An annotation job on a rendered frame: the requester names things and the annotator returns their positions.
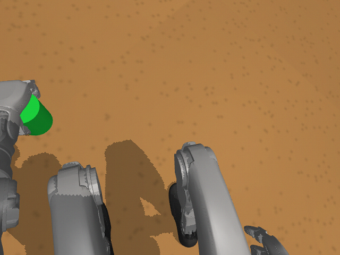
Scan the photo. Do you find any left robot hand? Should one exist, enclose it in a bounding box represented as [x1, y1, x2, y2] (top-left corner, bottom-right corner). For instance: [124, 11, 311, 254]
[0, 80, 40, 135]

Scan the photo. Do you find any right robot foot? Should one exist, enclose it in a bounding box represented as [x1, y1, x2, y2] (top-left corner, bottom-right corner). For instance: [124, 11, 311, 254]
[169, 183, 198, 248]

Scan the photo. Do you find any left robot foot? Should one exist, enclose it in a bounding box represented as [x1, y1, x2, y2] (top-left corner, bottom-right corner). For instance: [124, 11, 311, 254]
[101, 203, 114, 255]

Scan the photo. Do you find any right robot hand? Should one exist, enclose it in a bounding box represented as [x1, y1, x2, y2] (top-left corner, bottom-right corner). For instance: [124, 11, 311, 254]
[244, 226, 289, 255]

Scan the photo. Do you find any left robot arm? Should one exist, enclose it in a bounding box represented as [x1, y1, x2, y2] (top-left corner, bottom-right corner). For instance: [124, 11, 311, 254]
[0, 106, 21, 255]

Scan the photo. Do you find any mug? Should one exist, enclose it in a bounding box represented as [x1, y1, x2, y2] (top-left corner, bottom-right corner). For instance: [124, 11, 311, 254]
[20, 94, 53, 135]

